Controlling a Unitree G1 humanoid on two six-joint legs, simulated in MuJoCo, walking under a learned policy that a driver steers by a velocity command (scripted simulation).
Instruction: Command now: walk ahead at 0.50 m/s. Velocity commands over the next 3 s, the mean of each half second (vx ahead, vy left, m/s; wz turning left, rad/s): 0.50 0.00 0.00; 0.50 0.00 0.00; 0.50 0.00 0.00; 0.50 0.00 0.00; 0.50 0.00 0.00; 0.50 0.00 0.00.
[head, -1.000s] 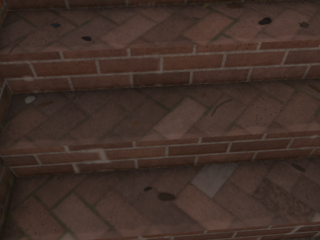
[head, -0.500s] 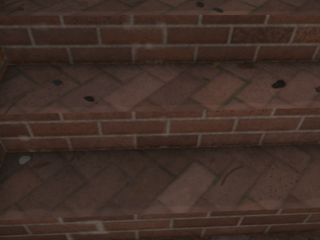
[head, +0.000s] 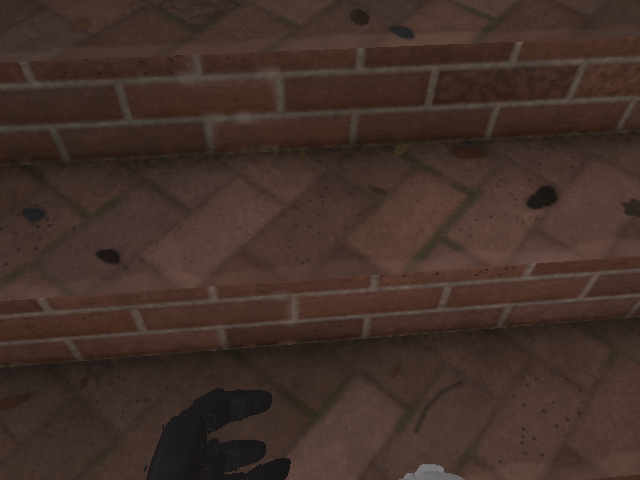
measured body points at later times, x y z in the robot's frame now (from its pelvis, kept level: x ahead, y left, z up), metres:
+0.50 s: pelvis +0.24 +0.00 +0.18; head +0.29 -0.03 +0.63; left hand +0.08 +0.18 +0.06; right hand +0.50 -0.10 +0.10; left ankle +0.39 +0.08 -0.36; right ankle +0.13 -0.08 -0.57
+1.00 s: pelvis +0.50 -0.01 +0.37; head +0.54 +0.01 +0.82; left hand +0.77 +0.10 +0.30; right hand +0.37 -0.20 +0.24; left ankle +0.38 +0.08 -0.38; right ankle +0.65 -0.09 -0.18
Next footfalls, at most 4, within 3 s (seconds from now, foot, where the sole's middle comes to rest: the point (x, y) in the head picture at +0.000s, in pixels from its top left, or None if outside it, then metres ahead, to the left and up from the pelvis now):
0.52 left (269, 425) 0.42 0.08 -0.43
1.02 right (380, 203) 0.69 -0.09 -0.24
1.50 left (256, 2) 0.92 0.09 -0.05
2.00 right None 1.19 -0.10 0.14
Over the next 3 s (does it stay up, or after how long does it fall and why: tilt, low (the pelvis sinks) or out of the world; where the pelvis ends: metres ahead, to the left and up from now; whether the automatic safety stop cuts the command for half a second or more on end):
stays up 1.50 -0.02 1.14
